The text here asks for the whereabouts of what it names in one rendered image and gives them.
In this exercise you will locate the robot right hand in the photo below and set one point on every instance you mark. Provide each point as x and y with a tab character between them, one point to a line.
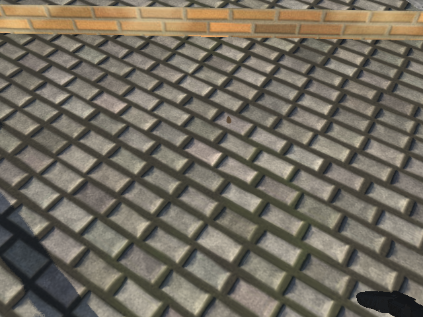
396	304

